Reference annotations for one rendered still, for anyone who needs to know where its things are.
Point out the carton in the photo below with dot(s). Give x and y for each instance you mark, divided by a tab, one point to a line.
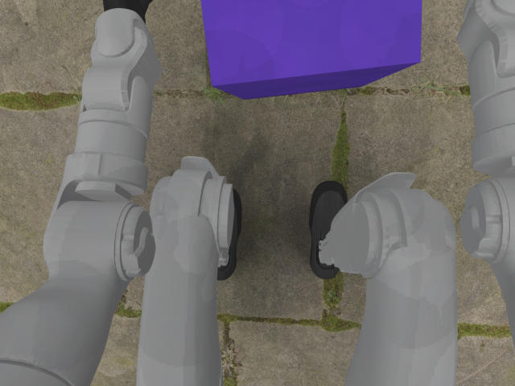
269	48

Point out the robot left hand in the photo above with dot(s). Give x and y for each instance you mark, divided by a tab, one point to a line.
139	6

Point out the right robot upper arm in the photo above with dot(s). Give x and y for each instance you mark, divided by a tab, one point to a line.
487	229

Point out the robot right forearm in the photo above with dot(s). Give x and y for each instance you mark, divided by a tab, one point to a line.
487	38

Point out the left robot upper arm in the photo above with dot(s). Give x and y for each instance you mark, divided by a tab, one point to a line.
56	336

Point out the left robot shin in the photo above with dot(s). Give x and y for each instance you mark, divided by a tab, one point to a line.
159	195

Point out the robot left forearm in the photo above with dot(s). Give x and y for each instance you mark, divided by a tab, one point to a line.
114	120

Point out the left robot thigh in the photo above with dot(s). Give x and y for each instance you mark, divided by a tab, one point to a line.
179	340

